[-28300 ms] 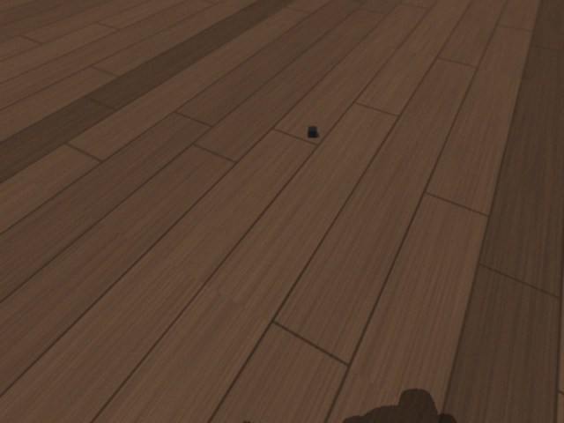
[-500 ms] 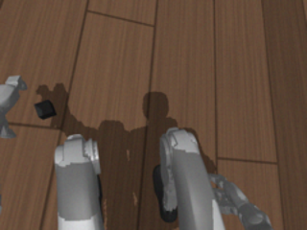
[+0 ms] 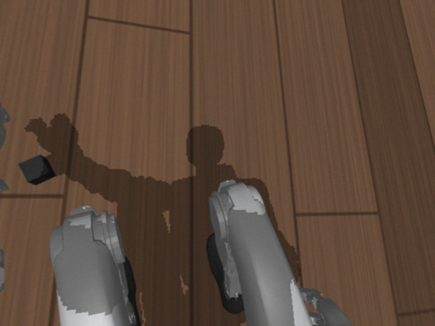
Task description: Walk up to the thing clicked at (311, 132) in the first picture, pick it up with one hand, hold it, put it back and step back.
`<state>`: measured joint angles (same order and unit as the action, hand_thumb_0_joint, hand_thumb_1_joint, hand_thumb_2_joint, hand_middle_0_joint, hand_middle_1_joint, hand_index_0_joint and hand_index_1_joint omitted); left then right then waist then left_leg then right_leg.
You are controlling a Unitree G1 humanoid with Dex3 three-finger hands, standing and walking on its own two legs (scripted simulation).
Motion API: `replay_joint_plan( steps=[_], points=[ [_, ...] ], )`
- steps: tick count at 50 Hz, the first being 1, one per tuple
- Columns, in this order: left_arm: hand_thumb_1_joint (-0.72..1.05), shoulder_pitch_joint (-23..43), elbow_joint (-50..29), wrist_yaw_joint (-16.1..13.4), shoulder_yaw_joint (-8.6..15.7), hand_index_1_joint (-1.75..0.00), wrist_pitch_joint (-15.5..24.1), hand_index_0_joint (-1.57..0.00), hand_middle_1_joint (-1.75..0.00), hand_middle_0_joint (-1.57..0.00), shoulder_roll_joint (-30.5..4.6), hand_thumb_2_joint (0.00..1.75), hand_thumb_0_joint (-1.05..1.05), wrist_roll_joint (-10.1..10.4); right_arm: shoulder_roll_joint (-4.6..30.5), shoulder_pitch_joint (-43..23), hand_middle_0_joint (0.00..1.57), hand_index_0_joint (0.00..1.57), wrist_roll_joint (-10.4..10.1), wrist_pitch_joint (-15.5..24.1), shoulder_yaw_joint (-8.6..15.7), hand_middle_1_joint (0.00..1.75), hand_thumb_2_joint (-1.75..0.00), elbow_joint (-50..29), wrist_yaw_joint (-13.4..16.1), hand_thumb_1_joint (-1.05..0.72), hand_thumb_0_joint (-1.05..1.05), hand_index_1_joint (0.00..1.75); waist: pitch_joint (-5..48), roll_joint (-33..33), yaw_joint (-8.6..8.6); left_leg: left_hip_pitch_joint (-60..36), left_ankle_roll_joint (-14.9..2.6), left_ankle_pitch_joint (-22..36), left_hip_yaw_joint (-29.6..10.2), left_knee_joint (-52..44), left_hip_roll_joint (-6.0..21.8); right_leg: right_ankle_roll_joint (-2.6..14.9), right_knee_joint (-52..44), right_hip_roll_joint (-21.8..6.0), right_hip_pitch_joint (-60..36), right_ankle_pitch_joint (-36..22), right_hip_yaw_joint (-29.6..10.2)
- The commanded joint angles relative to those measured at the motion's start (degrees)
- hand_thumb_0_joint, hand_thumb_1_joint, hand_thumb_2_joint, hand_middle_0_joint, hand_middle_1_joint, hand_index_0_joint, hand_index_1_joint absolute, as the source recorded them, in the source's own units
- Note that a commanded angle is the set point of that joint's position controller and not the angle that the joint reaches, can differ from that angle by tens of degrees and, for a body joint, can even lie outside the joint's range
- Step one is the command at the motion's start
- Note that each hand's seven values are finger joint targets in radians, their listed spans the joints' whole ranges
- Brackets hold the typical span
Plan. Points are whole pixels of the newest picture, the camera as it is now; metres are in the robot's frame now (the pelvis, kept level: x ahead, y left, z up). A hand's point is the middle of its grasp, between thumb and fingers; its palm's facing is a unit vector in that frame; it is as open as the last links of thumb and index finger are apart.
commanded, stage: home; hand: left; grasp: from above
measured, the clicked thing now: (38, 170) +0.44 +0.32 -0.32
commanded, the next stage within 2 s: none
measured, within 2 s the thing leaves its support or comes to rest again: neither
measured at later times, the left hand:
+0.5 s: hand out of the picture +0.30 +0.29 +0.02, palm faces -0.23 -0.68 -0.69, open 7.8 cm
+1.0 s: hand out of the picture +0.23 +0.23 +0.25, palm faces +0.20 -0.95 -0.26, open 7.4 cm
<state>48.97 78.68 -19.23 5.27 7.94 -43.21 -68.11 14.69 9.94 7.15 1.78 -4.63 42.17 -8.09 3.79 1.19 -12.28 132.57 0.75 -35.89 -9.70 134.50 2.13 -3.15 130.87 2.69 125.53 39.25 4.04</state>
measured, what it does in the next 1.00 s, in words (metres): rises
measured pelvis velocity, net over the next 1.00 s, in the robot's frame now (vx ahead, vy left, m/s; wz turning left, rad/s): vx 0.06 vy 0.01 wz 0.17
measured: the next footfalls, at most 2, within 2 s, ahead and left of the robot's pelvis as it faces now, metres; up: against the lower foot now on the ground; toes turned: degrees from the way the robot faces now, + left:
none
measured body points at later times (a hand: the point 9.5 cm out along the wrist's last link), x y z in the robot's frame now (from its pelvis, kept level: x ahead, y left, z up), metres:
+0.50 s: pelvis +0.01 +0.00 +0.14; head +0.17 +0.06 +0.55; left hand +0.30 +0.32 +0.07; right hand +0.24 -0.24 +0.03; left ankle +0.09 +0.13 -0.31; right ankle +0.10 -0.13 -0.31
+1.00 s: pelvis +0.06 +0.01 +0.32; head +0.12 +0.04 +0.77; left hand +0.22 +0.28 +0.27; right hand +0.25 -0.20 +0.24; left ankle +0.09 +0.13 -0.31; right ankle +0.10 -0.13 -0.31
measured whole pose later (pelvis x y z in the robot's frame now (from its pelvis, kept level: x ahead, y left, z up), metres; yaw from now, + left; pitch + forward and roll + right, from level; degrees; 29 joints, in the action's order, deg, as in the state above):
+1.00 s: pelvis +0.06 +0.01 +0.32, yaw +10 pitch +18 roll -4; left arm -19.5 0.4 -4.4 3.8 -23.3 -14.7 1.9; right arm 11.2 14.3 -2.0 7.4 -2.8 31.6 7.5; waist 10.9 2.7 -4.4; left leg 60.4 1.1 -30.2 -4.8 72.7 2.5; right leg -1.3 68.8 -0.1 54.4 32.1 3.6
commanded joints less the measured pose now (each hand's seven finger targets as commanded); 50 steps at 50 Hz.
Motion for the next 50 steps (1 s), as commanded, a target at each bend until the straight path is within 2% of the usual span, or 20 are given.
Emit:
replay_joint_plan(
  steps=[1,4,7,8,10,13,16,18,20,24,27,30,32,33,37,40,44,48,49,50],
  points=[
    [-0.04,8.4,-10.0,2.9,3.8,-0.55,1.5,-0.19,-0.55,-0.20,-16.6,0.85,0.00,4.8,14.4,8.1,0.20,0.20,-0.9,1.5,5.0,0.30,-0.90,-2.6,0.9,-0.89,0.00,0.30,34.0,6.3,3.10,-24.1,-3.18,5.4,6.9,-12.7,-1.7,4.33,-15.5,0.7,-21.1,-9.7,3.5],
    [0.20,6.3,-21.0,4.5,5.6,-0.44,4.4,-0.18,-0.43,-0.19,-15.0,0.79,0.00,8.2,14.7,8.6,0.20,0.20,-1.0,1.8,6.4,0.30,-0.90,-3.1,1.0,-0.89,0.00,0.30,42.0,12.0,5.47,-31.8,-2.04,8.7,7.5,-13.9,-1.8,4.78,-15.5,0.1,-24.0,-12.3,3.6],
    [0.39,-2.8,-38.2,4.7,9.9,-0.41,5.3,-0.19,-0.40,-0.19,-16.1,0.83,0.00,13.6,14.7,8.7,0.20,0.20,-2.3,2.0,10.1,0.30,-0.90,-5.4,1.3,-0.90,0.00,0.30,53.6,17.2,9.95,-42.6,-1.20,11.6,7.9,-17.6,-1.4,5.05,-17.2,-0.3,-27.2,-14.7,2.6],
    [0.44,-3.4,-44.3,4.7,9.9,-0.40,5.0,-0.19,-0.40,-0.19,-14.8,0.84,0.00,15.7,14.7,8.3,0.20,0.20,-2.8,1.9,11.0,0.30,-0.90,-6.0,1.5,-0.90,0.00,0.30,54.6,17.8,10.08,-44.0,-0.99,10.5,7.8,-19.1,-1.3,5.38,-18.1,-0.5,-26.2,-13.7,2.6],
    [0.60,-7.4,-47.9,5.5,8.4,-0.34,2.7,-0.19,-0.33,-0.19,-9.6,0.85,0.00,19.2,13.5,7.7,0.20,0.20,-3.5,1.7,11.6,0.30,-0.90,-6.5,1.8,-0.90,0.00,0.30,50.1,17.0,9.32,-44.9,-1.12,6.5,7.1,-23.4,-0.9,5.08,-21.5,-0.6,-25.2,-11.2,2.6],
    [0.84,-8.0,-51.7,7.2,8.4,-0.30,-1.4,-0.20,-0.30,-0.20,-7.4,0.90,0.00,24.1,13.1,6.4,0.20,0.20,-5.0,0.7,12.1,0.30,-0.90,-6.5,3.4,-0.90,0.00,0.30,47.8,15.0,8.97,-45.7,-1.64,2.1,6.2,-27.4,-1.0,4.98,-26.0,-0.2,-25.7,-7.9,2.2],
    [0.90,-22.1,-50.0,11.2,1.6,-0.30,-6.4,-0.20,-0.30,-0.20,3.0,0.90,0.00,30.1,12.3,4.6,0.20,0.20,-5.9,0.4,11.6,0.30,-0.90,-7.0,4.5,-0.90,0.00,0.30,37.4,6.4,7.87,-43.5,-2.49,-0.5,5.9,-31.4,-0.9,4.72,-31.2,0.0,-28.3,-6.1,1.7],
    [0.90,-23.6,-58.1,13.7,2.7,-0.30,-9.0,-0.20,-0.30,-0.20,1.6,0.90,0.00,34.4,12.4,3.0,0.20,0.20,-6.6,0.5,11.4,0.30,-0.90,-8.4,5.5,-0.90,0.00,0.30,39.7,6.9,9.50,-47.7,-2.61,0.0,5.6,-34.6,-0.7,4.67,-33.3,-0.2,-33.4,-6.8,1.1],
    [0.90,-27.4,-62.4,16.0,0.6,-0.30,-11.5,-0.20,-0.30,-0.20,4.5,0.90,0.00,38.6,11.8,1.2,0.20,0.20,-7.2,0.8,10.9,0.30,-0.90,-10.5,6.4,-0.90,0.00,0.30,39.3,5.2,9.20,-50.1,-2.65,0.7,5.2,-37.5,-0.5,4.43,-35.7,-0.4,-37.6,-7.8,0.9],
    [0.90,-31.2,-67.9,16.8,1.7,-0.30,-13.7,-0.20,-0.30,-0.20,6.4,0.90,0.00,45.5,9.9,-2.1,0.20,0.20,-8.2,2.4,9.6,0.30,-0.90,-12.2,8.2,-0.90,0.00,0.30,34.5,4.5,8.44,-54.1,-2.48,2.0,5.0,-41.8,-0.3,4.34,-39.9,-0.6,-40.9,-8.6,0.1],
    [0.90,-36.2,-69.4,16.3,2.2,-0.30,-14.1,-0.20,-0.30,-0.20,8.4,0.90,0.00,48.6,8.8,-3.4,0.20,0.20,-8.3,3.7,9.0,0.30,-0.90,-13.3,9.1,-0.90,0.00,0.30,30.2,6.4,8.65,-57.0,-2.22,2.2,5.0,-46.0,-0.3,4.56,-42.9,-0.8,-43.2,-8.1,-0.6],
    [0.90,-40.6,-74.0,16.1,3.4,-0.30,-15.0,-0.20,-0.30,-0.20,9.5,0.90,0.00,52.1,8.7,-4.2,0.20,0.20,-8.4,4.5,9.0,0.30,-0.90,-15.0,9.8,-0.90,0.00,0.30,31.0,10.2,9.55,-63.8,-1.64,1.8,4.1,-51.9,-0.3,4.73,-45.9,-1.2,-46.4,-7.4,-1.0],
    [0.90,-45.1,-76.4,15.9,2.2,-0.30,-16.5,-0.20,-0.30,-0.20,12.5,0.90,0.00,54.7,8.3,-4.1,0.20,0.20,-8.8,4.9,8.8,0.30,-0.90,-16.3,10.2,-0.90,0.00,0.30,29.7,9.9,9.21,-67.3,-1.58,0.7,3.9,-55.6,-0.3,4.67,-49.4,-1.3,-49.5,-6.7,-1.1],
    [0.90,-46.2,-77.7,15.6,3.3,-0.30,-17.5,-0.20,-0.30,-0.20,11.7,0.90,0.00,56.3,8.1,-4.1,0.20,0.20,-8.9,5.1,8.5,0.30,-0.90,-16.7,10.4,-0.90,0.00,0.30,30.9,9.6,9.72,-69.4,-1.60,1.6,3.8,-56.6,-0.3,4.57,-51.0,-1.3,-51.7,-7.4,-1.2],
    [0.90,-54.0,-82.6,15.1,2.6,-0.30,-22.2,-0.20,-0.30,-0.20,15.3,0.90,0.00,61.9,7.1,-2.9,0.20,0.20,-9.4,5.5,7.5,0.30,-0.90,-18.1,11.7,-0.90,0.00,0.30,29.4,7.3,8.74,-76.0,-1.40,4.7,3.5,-62.1,-0.6,4.19,-57.8,-1.3,-60.0,-10.0,-1.3],
    [0.90,-56.6,-84.7,14.7,1.3,-0.30,-24.9,-0.20,-0.30,-0.20,18.0,0.90,0.00,64.5,6.3,-1.2,0.20,0.20,-9.6,6.1,6.7,0.30,-0.90,-18.2,13.1,-0.90,0.00,0.30,26.0,6.1,7.83,-79.6,-1.21,6.4,3.1,-66.2,-0.4,4.08,-62.3,-1.2,-64.4,-11.7,-1.5],
    [0.90,-62.3,-87.6,14.2,2.5,-0.30,-27.5,-0.20,-0.30,-0.20,20.4,0.90,0.00,68.5,5.4,0.7,0.20,0.20,-9.5,7.7,5.8,0.30,-0.90,-18.4,15.4,-0.90,0.00,0.30,22.7,6.0,8.16,-84.2,-1.06,10.3,3.7,-71.1,-0.7,3.98,-68.2,-1.2,-71.4,-14.9,-1.4],
    [0.90,-66.7,-89.7,14.3,2.1,-0.30,-29.4,-0.20,-0.30,-0.20,22.7,0.90,0.00,70.9,4.5,2.8,0.20,0.20,-9.3,9.4,5.1,0.30,-0.90,-18.6,17.5,-0.90,0.00,0.30,18.5,4.8,7.78,-88.6,-1.12,13.9,4.7,-76.1,-1.0,3.82,-74.7,-1.1,-78.7,-17.9,-1.3],
    [0.90,-69.0,-90.3,14.4,3.1,-0.30,-29.8,-0.20,-0.30,-0.20,22.6,0.90,0.00,71.4,4.5,3.4,0.20,0.20,-9.2,9.7,5.2,0.30,-0.90,-18.9,17.8,-0.90,0.00,0.30,18.2,4.4,8.45,-90.3,-1.09,15.5,5.1,-77.2,-1.0,3.66,-75.8,-1.0,-80.5,-19.2,-1.1],
    [0.90,-69.9,-91.3,14.6,2.0,-0.30,-30.1,-0.20,-0.30,-0.20,23.5,0.90,0.00,71.6,4.4,3.8,0.20,0.20,-9.1,10.1,5.1,0.30,-0.90,-19.1,18.1,-0.90,0.00,0.30,18.0,4.7,8.06,-91.8,-1.06,17.1,5.5,-78.2,-1.1,3.71,-76.9,-0.9,-81.7,-20.6,-1.0]
  ],
)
